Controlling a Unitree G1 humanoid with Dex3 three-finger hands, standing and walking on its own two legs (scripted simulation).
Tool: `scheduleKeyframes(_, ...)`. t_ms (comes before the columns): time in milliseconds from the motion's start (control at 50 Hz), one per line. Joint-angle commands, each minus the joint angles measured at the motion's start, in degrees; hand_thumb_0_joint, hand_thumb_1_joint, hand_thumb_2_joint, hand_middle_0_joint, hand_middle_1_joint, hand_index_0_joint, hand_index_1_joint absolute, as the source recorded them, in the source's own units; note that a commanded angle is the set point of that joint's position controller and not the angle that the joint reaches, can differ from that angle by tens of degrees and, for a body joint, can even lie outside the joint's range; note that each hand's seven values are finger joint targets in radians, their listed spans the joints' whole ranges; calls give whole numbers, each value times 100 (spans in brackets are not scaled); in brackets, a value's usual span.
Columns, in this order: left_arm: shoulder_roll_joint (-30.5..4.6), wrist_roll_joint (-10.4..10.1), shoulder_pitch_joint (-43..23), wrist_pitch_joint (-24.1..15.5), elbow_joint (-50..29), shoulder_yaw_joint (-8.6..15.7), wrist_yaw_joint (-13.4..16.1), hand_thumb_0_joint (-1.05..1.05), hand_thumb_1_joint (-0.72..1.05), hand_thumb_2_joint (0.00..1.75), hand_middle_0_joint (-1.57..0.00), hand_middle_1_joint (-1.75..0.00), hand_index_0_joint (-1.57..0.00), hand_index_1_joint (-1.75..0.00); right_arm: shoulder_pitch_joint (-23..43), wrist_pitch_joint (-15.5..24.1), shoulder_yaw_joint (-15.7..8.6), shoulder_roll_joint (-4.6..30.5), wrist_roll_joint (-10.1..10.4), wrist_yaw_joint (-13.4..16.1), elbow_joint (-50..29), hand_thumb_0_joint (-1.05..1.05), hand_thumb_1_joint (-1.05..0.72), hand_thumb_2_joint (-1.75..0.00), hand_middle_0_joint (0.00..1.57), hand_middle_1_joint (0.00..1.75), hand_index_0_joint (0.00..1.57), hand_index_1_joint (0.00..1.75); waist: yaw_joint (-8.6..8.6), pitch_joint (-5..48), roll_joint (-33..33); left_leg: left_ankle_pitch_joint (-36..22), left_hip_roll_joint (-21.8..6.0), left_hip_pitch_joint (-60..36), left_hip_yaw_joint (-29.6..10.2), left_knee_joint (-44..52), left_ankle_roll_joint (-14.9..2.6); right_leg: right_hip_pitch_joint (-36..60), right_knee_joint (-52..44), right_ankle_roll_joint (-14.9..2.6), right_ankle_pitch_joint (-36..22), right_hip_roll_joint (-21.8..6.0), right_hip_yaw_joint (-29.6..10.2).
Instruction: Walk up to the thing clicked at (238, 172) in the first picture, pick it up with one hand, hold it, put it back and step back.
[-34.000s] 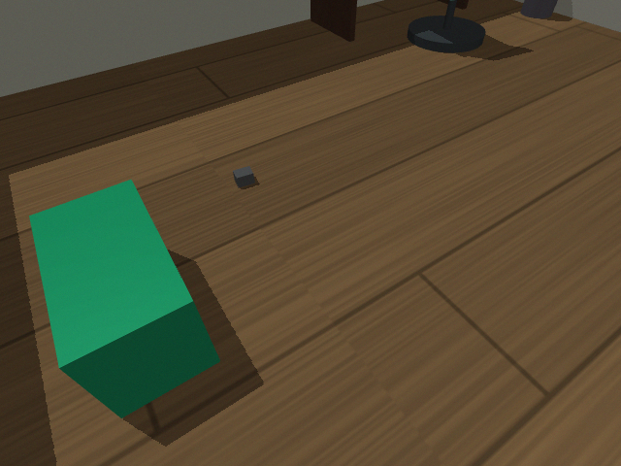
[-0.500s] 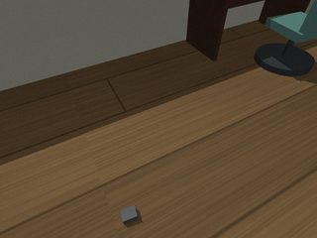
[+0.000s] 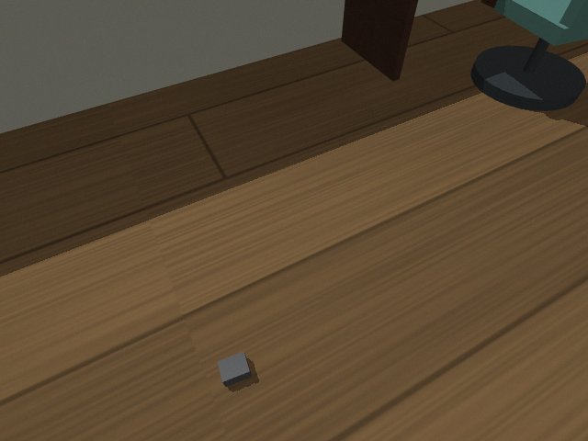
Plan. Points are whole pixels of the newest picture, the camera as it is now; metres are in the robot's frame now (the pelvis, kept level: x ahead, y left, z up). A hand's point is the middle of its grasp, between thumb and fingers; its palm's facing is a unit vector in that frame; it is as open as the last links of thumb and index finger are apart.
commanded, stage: step back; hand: left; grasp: from above
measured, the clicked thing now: (234, 369) +0.42 +0.23 -0.74
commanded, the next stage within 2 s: none
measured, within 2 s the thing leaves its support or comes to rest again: neither
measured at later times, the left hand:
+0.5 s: hand out of the picture +0.06 +0.30 -0.18, palm faces -0.03 -0.94 -0.35, open 7.4 cm
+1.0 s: hand out of the picture -0.05 +0.29 -0.14, palm faces -0.06 -0.92 -0.40, open 7.4 cm
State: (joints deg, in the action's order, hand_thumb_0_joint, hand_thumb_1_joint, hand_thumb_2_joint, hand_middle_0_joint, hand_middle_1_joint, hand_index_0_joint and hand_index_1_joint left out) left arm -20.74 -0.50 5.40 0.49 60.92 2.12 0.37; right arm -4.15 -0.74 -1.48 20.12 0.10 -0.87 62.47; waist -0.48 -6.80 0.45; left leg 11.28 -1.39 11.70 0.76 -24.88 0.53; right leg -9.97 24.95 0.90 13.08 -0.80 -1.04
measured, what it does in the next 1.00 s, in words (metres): walks backwards: left foot, then right foot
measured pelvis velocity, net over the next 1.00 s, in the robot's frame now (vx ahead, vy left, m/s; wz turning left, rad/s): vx -0.18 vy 0.04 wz -0.07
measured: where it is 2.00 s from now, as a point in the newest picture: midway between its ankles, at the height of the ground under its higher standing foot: outside the picture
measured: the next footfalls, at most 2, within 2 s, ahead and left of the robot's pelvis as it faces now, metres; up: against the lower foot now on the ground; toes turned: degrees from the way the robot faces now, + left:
left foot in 0.40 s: -0.08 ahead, +0.13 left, +0.00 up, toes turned -2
right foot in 0.80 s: -0.11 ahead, -0.06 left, +0.00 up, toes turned +0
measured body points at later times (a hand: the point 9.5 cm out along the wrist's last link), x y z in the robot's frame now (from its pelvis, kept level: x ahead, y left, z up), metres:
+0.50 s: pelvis -0.09 +0.04 -0.02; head -0.02 +0.08 +0.42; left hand +0.06 +0.35 -0.16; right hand -0.04 -0.27 -0.12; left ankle -0.12 +0.13 -0.74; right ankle -0.03 -0.11 -0.71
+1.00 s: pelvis -0.18 +0.04 -0.01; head -0.12 +0.03 +0.44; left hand -0.05 +0.34 -0.11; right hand -0.09 -0.27 -0.13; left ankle -0.21 +0.18 -0.67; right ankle -0.15 -0.06 -0.74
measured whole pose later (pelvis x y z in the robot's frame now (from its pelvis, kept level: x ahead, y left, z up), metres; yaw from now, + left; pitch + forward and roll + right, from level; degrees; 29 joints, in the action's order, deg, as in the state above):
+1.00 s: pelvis -0.18 +0.04 -0.01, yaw -4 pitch -2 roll +2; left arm -20.6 1.5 7.8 2.5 46.5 3.9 0.4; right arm -6.9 -2.2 -1.9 20.8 0.2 0.7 50.5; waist 1.3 -9.5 1.0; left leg 30.8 6.6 23.2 -7.0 -62.5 -0.1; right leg -16.3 31.8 -2.8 13.6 2.0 -4.1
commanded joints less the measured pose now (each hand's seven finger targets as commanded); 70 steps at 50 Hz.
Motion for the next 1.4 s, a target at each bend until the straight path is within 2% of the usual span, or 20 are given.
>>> scheduleKeyframes(0,-1224,41,-21,-28,-585,279,98,0,90,90,-20,-30,-20,-30,41,-31,-413,1480,26,103,-510,0,-90,-90,20,30,20,30,-73,1110,-349,-1627,-761,-231,-695,-28,-678,-110,597,-427,-1361,-307,-297)
scheduleKeyframes(100,-1367,110,229,15,-786,337,82,0,90,90,-20,-30,-20,-30,179,-119,-451,1397,38,79,-874,0,-90,-90,20,30,20,30,74,1381,-188,-933,-482,43,-517,-898,-687,-212,623,-706,-1427,-597,-649)
scheduleKeyframes(180,-2028,309,-182,-18,-1182,533,103,0,90,90,-20,-30,-20,-30,-120,-262,-447,1197,-57,49,-1019,0,-90,-90,20,30,20,30,111,784,1172,2331,582,732,-490,-3615,-211,-1051,-587,-1884,-1623,-2144,-2349)
scheduleKeyframes(300,-1613,322,-525,49,-1533,482,174,0,90,90,-20,-30,-20,-30,-860,-132,-455,1292,2,85,-997,0,-90,-90,20,30,20,30,-32,1028,1109,1718,223,719,-452,-2167,-197,-299,316,-1199,-1871,-1366,-1310)
scheduleKeyframes(360,-1474,132,-315,200,-1593,425,119,0,90,90,-20,-30,-20,-30,-952,9,-460,1185,-191,157,-999,0,-90,-90,20,30,20,30,-114,1060,458,-325,123,85,-216,465,-118,-21,1319,-745,-1915,-860,-835)
scheduleKeyframes(400,-944,57,-53,244,-1663,333,138,0,90,90,-20,-30,-20,-30,-704,50,-643,1887,-349,206,-1134,0,-90,-90,20,30,20,30,176,906,-1400,-3305,-1238,-1162,-2119,241,-271,-2174,2610,-342,1691,592,-421)
scheduleKeyframes(420,-1092,139,-145,243,-1695,355,210,0,90,90,-20,-30,-20,-30,-709,27,-680,2134,-284,202,-1237,0,-90,-90,20,30,20,30,-46,855,-1110,-4169,-1547,-866,-2022,-77,-644,-2223,2971,-228,2183,697,-805)
scheduleKeyframes(440,-1155,179,-473,230,-1691,389,257,0,90,90,-20,-30,-20,-30,-773,40,-714,2200,-240,216,-1312,0,-90,-90,20,30,20,30,-350,812,-1484,-3317,-1931,-248,-2703,358,-1033,-1926,3527,-181,2293,721,-1016)
scheduleKeyframes(500,-1137,71,-97,243,-1541,387,187,0,90,90,-20,-30,-20,-30,-125,59,-540,1543,-264,327,-1406,0,-90,-90,20,30,20,30,161,599,-998,-3687,-811,-709,-1097,-57,-201,-2323,3905,-274,1184,766,-1228)
scheduleKeyframes(540,-1134,120,237,235,-1535,426,170,0,90,90,-20,-30,-20,-30,-245,71,-532,1391,-170,359,-1448,0,-90,-90,20,30,20,30,197,853,-856,-3593,-802,-1317,-1076,-170,-198,-2318,3823,-229,1014,750,-960)
scheduleKeyframes(700,-1059,211,140,113,-1709,454,115,0,90,90,-20,-30,-20,-30,-647,29,-595,1490,-110,352,-1562,0,-90,-90,20,30,20,30,-155,1029,-789,-2915,-1232,-1327,-1301,-468,-1013,-1345,1696,-120,1185,293,-378)
scheduleKeyframes(800,-1260,311,681,-6,-1472,549,99,0,90,90,-20,-30,-20,-30,-212,-21,-504,1348,19,276,-1689,0,-90,-90,20,30,20,30,122,1233,108,-1161,-740,136,-986,-1207,-640,354,146,-495,-1590,-184,-951)
scheduleKeyframes(860,-1736,277,135,2,-1852,645,73,0,90,90,-20,-30,-20,-30,-251,-107,-495,1274,-3,325,-1632,0,-90,-90,20,30,20,30,231,456,1465,2682,619,748,-683,-3836,-37,-895,-591,-2019,-2188,-2043,-3138)
scheduleKeyframes(940,-1249,218,-88,31,-2038,571,116,0,90,90,-20,-30,-20,-30,-659,-74,-392,1221,6,287,-1434,0,-90,-90,20,30,20,30,56,547,535,1947,876,1079,-900,-4245,-10,-492,-224,-1359,-2548,-1026,-1497)
scheduleKeyframes(1060,-1207,310,301,125,-2208,581,131,0,90,90,-20,-30,-20,-30,-722,32,-331,1162,-43,348,-1645,0,-90,-90,20,30,20,30,254,1192,928,1916,355,1324,-447,-2053,117,1093,338,-1309,-2905,-1015,-1268)
scheduleKeyframes(1140,-1352,196,278,288,-2264,561,45,0,90,90,-20,-30,-20,-30,-1075,108,-439,1122,-161,320,-1511,0,-90,-90,20,30,20,30,44,1306,934,-185,358,158,46,494,0,582,1044,-831,-2081,-666,-1029)
scheduleKeyframes(1180,-1037,167,302,317,-2363,493,8,0,90,90,-20,-30,-20,-30,-964,103,-622,1792,-318,302,-1593,0,-90,-90,20,30,20,30,42,1078,-708,-496,-1192,-573,-2080,558,-626,-1469,1847,-334,434,119,-677)
scheduleKeyframes(1220,-1366,284,-324,284,-2397,669,106,0,90,90,-20,-30,-20,-30,-310,131,-763,2392,-250,283,-1831,0,-90,-90,20,30,20,30,-218,387,-1542,-631,-2666,1237,-3457,1066,-1946,-1317,4258,-100,2313,500,-1080)
scheduleKeyframes(1280,-1228,148,417,293,-2015,677,24,0,90,90,-20,-30,-20,-30,131,181,-519,1603,-313,309,-1944,0,-90,-90,20,30,20,30,338,406,-665,-1910,-1322,588,-1394,332,-1271,-1726,4983,-168,1534,769,-1182)
scheduleKeyframes(1380,-1062,206,480,257,-2055,644,-7,0,90,90,-20,-30,-20,-30,-645,149,-567,1517,-192,321,-1846,0,-90,-90,20,30,20,30,-32,708,-907,-2137,-1105,-897,-1212,-119,-1234,-2199,4059,144,1437,721,-1001)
